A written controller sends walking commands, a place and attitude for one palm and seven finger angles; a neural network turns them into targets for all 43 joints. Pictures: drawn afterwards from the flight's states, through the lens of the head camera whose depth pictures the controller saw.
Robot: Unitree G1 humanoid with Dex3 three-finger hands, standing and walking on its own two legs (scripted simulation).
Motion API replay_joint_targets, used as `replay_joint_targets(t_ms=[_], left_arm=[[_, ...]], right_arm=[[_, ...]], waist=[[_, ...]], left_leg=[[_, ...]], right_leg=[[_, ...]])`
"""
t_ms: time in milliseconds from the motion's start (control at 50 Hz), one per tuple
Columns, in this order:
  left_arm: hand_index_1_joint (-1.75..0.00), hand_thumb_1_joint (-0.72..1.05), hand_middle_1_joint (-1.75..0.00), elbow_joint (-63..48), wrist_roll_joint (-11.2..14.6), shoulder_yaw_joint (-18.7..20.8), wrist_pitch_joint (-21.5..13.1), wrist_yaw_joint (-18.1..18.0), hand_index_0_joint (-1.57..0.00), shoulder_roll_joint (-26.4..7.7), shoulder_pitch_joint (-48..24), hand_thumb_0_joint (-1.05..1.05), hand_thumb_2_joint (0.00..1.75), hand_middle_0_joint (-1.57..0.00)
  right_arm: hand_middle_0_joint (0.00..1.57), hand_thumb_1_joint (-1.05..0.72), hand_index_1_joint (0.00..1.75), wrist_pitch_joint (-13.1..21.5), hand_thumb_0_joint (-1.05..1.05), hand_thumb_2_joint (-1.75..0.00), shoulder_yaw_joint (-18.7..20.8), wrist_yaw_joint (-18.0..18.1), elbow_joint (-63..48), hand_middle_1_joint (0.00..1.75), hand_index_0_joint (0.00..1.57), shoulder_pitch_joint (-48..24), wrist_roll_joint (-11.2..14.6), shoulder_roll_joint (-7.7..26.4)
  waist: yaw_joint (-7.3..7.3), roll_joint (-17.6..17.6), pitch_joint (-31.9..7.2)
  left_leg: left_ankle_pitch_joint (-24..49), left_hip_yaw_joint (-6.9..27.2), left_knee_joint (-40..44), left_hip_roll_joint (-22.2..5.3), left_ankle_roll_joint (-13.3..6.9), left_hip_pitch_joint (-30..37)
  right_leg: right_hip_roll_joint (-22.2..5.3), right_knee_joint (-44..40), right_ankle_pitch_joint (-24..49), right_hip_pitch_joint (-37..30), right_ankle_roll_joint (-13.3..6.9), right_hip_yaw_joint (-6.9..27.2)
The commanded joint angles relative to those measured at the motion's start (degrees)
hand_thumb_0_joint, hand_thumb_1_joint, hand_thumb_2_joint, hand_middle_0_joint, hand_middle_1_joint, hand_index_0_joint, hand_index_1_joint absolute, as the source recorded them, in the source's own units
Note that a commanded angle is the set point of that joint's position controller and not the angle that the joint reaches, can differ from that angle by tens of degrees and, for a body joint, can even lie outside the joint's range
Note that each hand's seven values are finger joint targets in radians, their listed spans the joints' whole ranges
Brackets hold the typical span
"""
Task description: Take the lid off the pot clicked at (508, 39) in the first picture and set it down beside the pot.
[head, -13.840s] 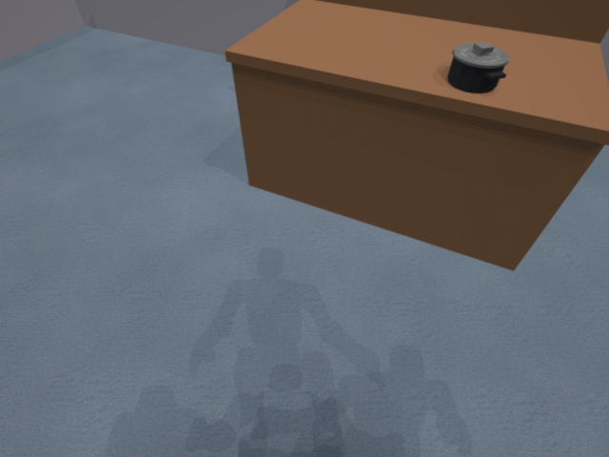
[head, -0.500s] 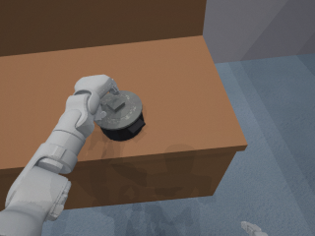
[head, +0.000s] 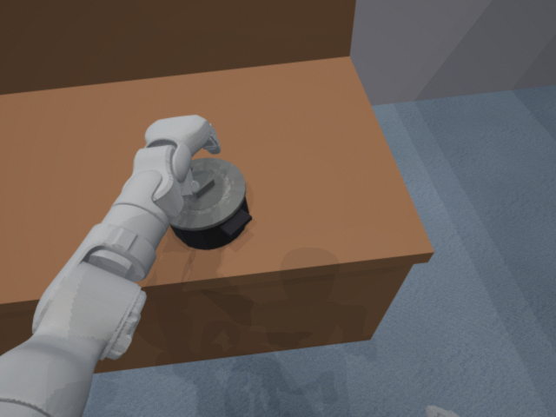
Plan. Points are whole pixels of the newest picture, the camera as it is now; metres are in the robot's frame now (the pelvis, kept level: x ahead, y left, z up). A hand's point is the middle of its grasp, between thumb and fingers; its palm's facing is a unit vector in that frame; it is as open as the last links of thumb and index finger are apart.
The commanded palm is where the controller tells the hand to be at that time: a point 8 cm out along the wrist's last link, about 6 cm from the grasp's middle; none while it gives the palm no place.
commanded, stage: move the open hand above the knob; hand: left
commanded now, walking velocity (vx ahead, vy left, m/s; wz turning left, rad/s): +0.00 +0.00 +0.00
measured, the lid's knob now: (197, 183) +0.49 +0.14 +0.03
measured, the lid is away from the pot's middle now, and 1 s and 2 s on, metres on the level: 0.00 0.00 0.00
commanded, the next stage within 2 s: lower the open fingers around the knob in 0.52 s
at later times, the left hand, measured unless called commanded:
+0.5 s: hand (186, 173) +0.46 +0.14 +0.09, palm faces -0.31 -0.07 -0.95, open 9.9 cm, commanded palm +0.45 +0.14 +0.16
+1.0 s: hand (183, 181) +0.46 +0.15 +0.07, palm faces -0.33 -0.07 -0.94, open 9.9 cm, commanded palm +0.45 +0.15 +0.13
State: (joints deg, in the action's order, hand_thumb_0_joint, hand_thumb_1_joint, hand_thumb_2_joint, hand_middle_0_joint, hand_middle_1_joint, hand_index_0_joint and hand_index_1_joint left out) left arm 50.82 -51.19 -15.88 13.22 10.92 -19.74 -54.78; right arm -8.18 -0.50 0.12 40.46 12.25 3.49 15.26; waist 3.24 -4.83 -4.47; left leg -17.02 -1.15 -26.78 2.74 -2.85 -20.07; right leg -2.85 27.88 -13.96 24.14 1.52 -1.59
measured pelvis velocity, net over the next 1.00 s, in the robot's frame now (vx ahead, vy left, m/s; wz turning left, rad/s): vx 0.00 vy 0.00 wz -0.01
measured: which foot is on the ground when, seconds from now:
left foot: down 0.00-1.00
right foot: down 0.00-1.00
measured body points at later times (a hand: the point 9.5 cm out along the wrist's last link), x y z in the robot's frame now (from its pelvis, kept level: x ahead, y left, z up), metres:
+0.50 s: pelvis -0.01 -0.01 +0.00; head +0.04 -0.04 +0.45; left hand +0.47 +0.14 +0.15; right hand +0.10 -0.26 -0.14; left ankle -0.05 +0.09 -0.74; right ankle -0.01 -0.14 -0.74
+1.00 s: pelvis +0.00 +0.00 +0.00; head +0.05 -0.02 +0.45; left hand +0.47 +0.15 +0.12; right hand +0.07 -0.26 -0.14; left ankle -0.05 +0.09 -0.74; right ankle -0.01 -0.14 -0.74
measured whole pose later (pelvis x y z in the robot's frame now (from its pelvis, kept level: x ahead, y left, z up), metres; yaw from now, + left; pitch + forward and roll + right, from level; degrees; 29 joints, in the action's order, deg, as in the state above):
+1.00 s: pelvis +0.00 +0.00 +0.00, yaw -1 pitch +11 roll +0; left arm 55.3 -52.2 -14.5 10.7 8.4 -21.0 -53.7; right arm -7.6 -0.7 1.8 40.9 13.2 3.8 14.9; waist 3.8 -3.6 -4.2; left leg -16.9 -1.8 -27.0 2.2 -2.9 -20.8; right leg -2.3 27.2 -13.0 24.8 1.4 -0.9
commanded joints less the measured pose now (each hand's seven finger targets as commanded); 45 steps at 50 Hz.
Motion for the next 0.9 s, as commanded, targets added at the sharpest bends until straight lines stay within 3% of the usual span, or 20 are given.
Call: replay_joint_targets(t_ms=[0, 60, 80, 120, 160, 200, 260, 300, 340, 380, 400, 440, 500, 540, 580, 620, 720, 780, 860, 880], left_arm=[[-0.08, -0.26, -0.08, -3.77, -1.43, 5.38, 0.50, -3.67, -0.84, -12.65, -26.91, 0.00, 1.39, -0.84], [-0.08, -0.26, -0.08, -6.20, -1.00, 5.86, 1.11, -4.02, -0.84, -12.98, -28.41, 0.00, 1.39, -0.84], [-0.08, -0.26, -0.08, -8.97, -1.01, 3.88, 0.89, -3.74, -0.84, -11.15, -30.25, 0.00, 1.39, -0.84], [-0.08, -0.26, -0.08, -10.53, -1.42, 1.77, 0.69, -3.40, -0.84, -9.04, -31.68, 0.00, 1.39, -0.84], [-0.08, -0.26, -0.08, -11.34, -1.47, 5.24, 0.27, -3.35, -0.84, -13.39, -31.50, 0.00, 1.39, -0.84], [-0.08, -0.26, -0.08, -10.30, -1.23, 7.06, 0.19, -3.38, -0.84, -15.46, -29.86, 0.00, 1.39, -0.84], [-0.08, -0.26, -0.08, -7.26, -1.49, 4.21, 0.80, -3.29, -0.84, -11.75, -28.08, 0.00, 1.39, -0.84], [-0.08, -0.26, -0.08, -3.67, -1.33, 3.82, 1.65, -3.18, -0.84, -11.17, -26.19, 0.00, 1.39, -0.84], [-0.08, -0.26, -0.08, -7.64, -0.70, 3.70, 1.11, -2.78, -0.84, -11.19, -29.14, 0.00, 1.39, -0.84], [-0.08, -0.26, -0.08, -11.62, -0.65, 5.05, 0.00, -2.75, -0.84, -13.91, -32.91, 0.00, 1.39, -0.84], [-0.08, -0.26, -0.08, -9.76, -1.20, 5.88, -0.06, -2.71, -0.84, -14.81, -30.93, 0.00, 1.39, -0.84], [-0.08, -0.26, -0.08, -10.33, -1.31, 5.65, -0.56, -2.42, -0.84, -14.79, -31.77, 0.00, 1.39, -0.84], [-0.08, -0.26, -0.08, -4.00, -1.71, 4.58, 0.41, -2.50, -0.84, -13.61, -29.08, 0.00, 1.39, -0.84], [-0.08, -0.26, -0.08, -4.81, -1.26, 5.60, 0.17, -2.52, -0.84, -14.67, -30.08, 0.00, 1.39, -0.84], [-0.08, -0.26, -0.08, -7.71, -0.88, 4.53, -0.61, -2.40, -0.84, -13.47, -31.60, 0.00, 1.39, -0.84], [-0.08, -0.26, -0.08, -7.89, -1.28, 3.95, -0.91, -2.10, -0.84, -12.88, -31.02, 0.00, 1.39, -0.84], [-0.08, -0.26, -0.08, -5.82, -0.73, 3.51, -1.20, -1.76, -0.84, -11.02, -27.08, 0.00, 1.39, -0.84], [-0.08, -0.26, -0.08, -5.80, -0.54, 4.79, -1.88, -2.17, -0.84, -12.62, -28.14, 0.00, 1.39, -0.84], [-0.08, -0.26, -0.08, -8.52, -1.83, 6.75, -3.40, -4.03, -0.84, -16.00, -31.24, 0.00, 1.39, -0.84], [-0.08, -0.26, -0.08, -6.02, -2.02, 6.72, -3.16, -4.52, -0.84, -15.46, -29.74, 0.00, 1.39, -0.84]], right_arm=[[0.20, -0.90, 0.30, 1.49, 0.00, -0.90, 1.93, 0.41, -4.67, 0.30, 0.20, 0.84, 0.09, 7.19], [0.20, -0.90, 0.30, 1.33, 0.00, -0.90, 1.99, 0.58, -5.77, 0.30, 0.20, -0.58, 0.00, 7.35], [0.20, -0.90, 0.30, 1.54, 0.00, -0.90, 2.08, 0.52, -6.23, 0.30, 0.20, -1.15, 0.08, 6.98], [0.20, -0.90, 0.30, 1.87, 0.00, -0.90, 2.46, 0.43, -6.01, 0.30, 0.20, -0.98, 0.08, 6.73], [0.20, -0.90, 0.30, 1.99, 0.00, -0.90, 2.48, 0.68, -5.85, 0.30, 0.20, -0.20, -0.14, 7.05], [0.20, -0.90, 0.30, 2.08, 0.00, -0.90, 2.13, 1.04, -5.98, 0.30, 0.20, -0.45, -0.11, 6.94], [0.20, -0.90, 0.30, 1.88, 0.00, -0.90, 1.91, 1.03, -5.63, 0.30, 0.20, -0.84, 0.20, 6.72], [0.20, -0.90, 0.30, 1.60, 0.00, -0.90, 1.87, 1.19, -5.35, 0.30, 0.20, -0.96, 0.50, 7.11], [0.20, -0.90, 0.30, 1.69, 0.00, -0.90, 1.95, 1.31, -6.21, 0.30, 0.20, -1.86, 0.47, 7.00], [0.20, -0.90, 0.30, 2.35, 0.00, -0.90, 1.95, 1.69, -6.40, 0.30, 0.20, -1.66, 0.27, 6.81], [0.20, -0.90, 0.30, 2.42, 0.00, -0.90, 1.98, 1.91, -6.31, 0.30, 0.20, -1.50, 0.24, 6.73], [0.20, -0.90, 0.30, 2.40, 0.00, -0.90, 1.91, 2.15, -6.18, 0.30, 0.20, -1.04, 0.29, 6.70], [0.20, -0.90, 0.30, 2.08, 0.00, -0.90, 1.69, 2.28, -5.48, 0.30, 0.20, -0.80, 0.74, 7.10], [0.20, -0.90, 0.30, 2.15, 0.00, -0.90, 1.66, 2.41, -5.83, 0.30, 0.20, -1.25, 0.66, 7.30], [0.20, -0.90, 0.30, 2.61, 0.00, -0.90, 1.79, 2.39, -6.28, 0.30, 0.20, -1.24, 0.47, 6.88], [0.20, -0.90, 0.30, 2.62, 0.00, -0.90, 1.87, 2.26, -6.11, 0.30, 0.20, -0.73, 0.32, 6.94], [0.20, -0.90, 0.30, 1.88, 0.00, -0.90, 2.14, 1.66, -5.85, 0.30, 0.20, -0.31, 0.20, 7.35], [0.20, -0.90, 0.30, 1.72, 0.00, -0.90, 2.18, 1.97, -5.62, 0.30, 0.20, -0.14, 0.19, 7.48], [0.20, -0.90, 0.30, 2.29, 0.00, -0.90, 2.15, 2.43, -5.37, 0.30, 0.20, 0.85, 0.03, 7.38], [0.20, -0.90, 0.30, 2.31, 0.00, -0.90, 2.17, 2.55, -5.03, 0.30, 0.20, 1.03, 0.09, 7.20]], waist=[[0.76, 8.00, -20.80], [0.25, 8.36, -23.36], [0.58, 5.91, -24.77], [1.33, 4.42, -25.49], [0.86, 5.48, -27.23], [0.26, 5.94, -26.74], [0.58, 7.53, -22.26], [0.83, 9.14, -19.18], [0.69, 7.26, -21.18], [0.87, 5.55, -24.59], [0.68, 6.00, -24.86], [0.95, 6.63, -24.75], [1.38, 8.24, -19.40], [1.07, 7.09, -20.46], [1.16, 5.18, -23.49], [1.31, 4.57, -23.81], [1.30, 7.29, -22.16], [1.39, 7.64, -21.68], [1.30, 5.05, -24.06], [1.36, 5.03, -23.07]], left_leg=[[30.53, 2.56, 0.06, -1.77, 0.37, 8.49], [27.33, 1.58, 0.81, -1.33, 0.00, 7.52], [28.47, 1.88, 0.51, -1.26, -0.05, 9.28], [30.45, 2.50, -0.21, -1.61, -0.04, 12.08], [31.48, 2.77, -0.42, -1.56, -0.21, 12.48], [29.82, 2.12, 0.03, -1.13, -0.41, 10.94], [26.96, 1.70, 0.80, -1.14, -0.36, 8.33], [22.62, 1.00, 1.32, -1.02, -0.40, 6.37], [22.72, 1.13, 1.23, -0.67, -0.52, 7.13], [23.51, 1.38, 1.02, -0.61, -0.77, 9.55], [24.56, 1.39, 0.72, -0.59, -0.87, 9.71], [25.24, 1.59, 0.85, -0.80, -0.77, 9.51], [20.05, 1.16, 1.68, -0.88, -0.54, 6.74], [19.92, 1.07, 1.78, -0.70, -0.50, 6.52], [22.36, 1.30, 1.20, -0.62, -0.58, 9.15], [25.09, 1.49, 0.76, -0.86, -0.54, 10.18], [26.52, 1.61, 0.34, -1.31, -0.43, 9.37], [24.56, 1.37, 0.52, -1.18, -0.58, 8.39], [25.31, 1.86, 0.58, -1.20, -0.49, 9.53], [25.29, 1.81, 0.47, -1.34, -0.41, 9.29]], right_leg=[[2.53, 0.56, 23.74, -10.89, -3.04, -1.48], [2.05, 0.59, 24.73, -13.92, -3.04, -0.84], [1.92, 0.63, 24.79, -13.40, -3.06, -0.66], [2.06, 0.51, 23.96, -11.46, -2.98, -0.78], [2.24, 0.49, 24.81, -13.12, -2.97, -0.60], [2.07, 0.39, 25.92, -14.99, -2.99, -0.43], [2.16, -0.06, 24.48, -13.67, -3.02, -0.85], [2.23, -0.54, 22.45, -12.55, -3.01, -0.85], [1.91, -0.44, 22.86, -13.66, -3.21, -0.47], [1.81, -0.34, 23.93, -15.02, -3.11, -0.05], [1.87, -0.18, 24.49, -15.32, -3.15, 0.03], [1.91, -0.48, 24.75, -15.30, -3.12, -0.12], [2.10, -1.07, 20.54, -12.49, -3.09, -0.51], [1.91, -1.01, 20.84, -13.42, -3.27, -0.15], [1.85, -0.61, 22.31, -13.81, -3.20, -0.05], [1.91, -0.58, 23.51, -13.31, -3.23, -0.21], [2.22, -0.61, 23.50, -11.82, -3.07, -0.61], [2.22, -0.69, 22.89, -11.96, -3.14, -0.52], [2.36, -0.46, 22.58, -12.33, -3.40, -0.25], [2.42, -0.41, 22.00, -11.45, -3.44, -0.40]])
